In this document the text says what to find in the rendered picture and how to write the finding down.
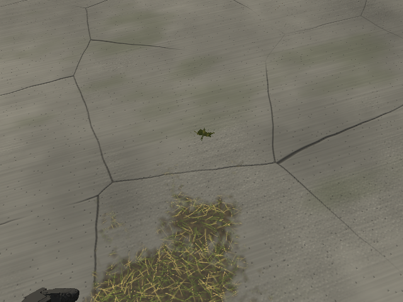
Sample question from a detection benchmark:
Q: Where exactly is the left robot hand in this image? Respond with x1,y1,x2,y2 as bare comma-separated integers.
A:
22,288,79,302

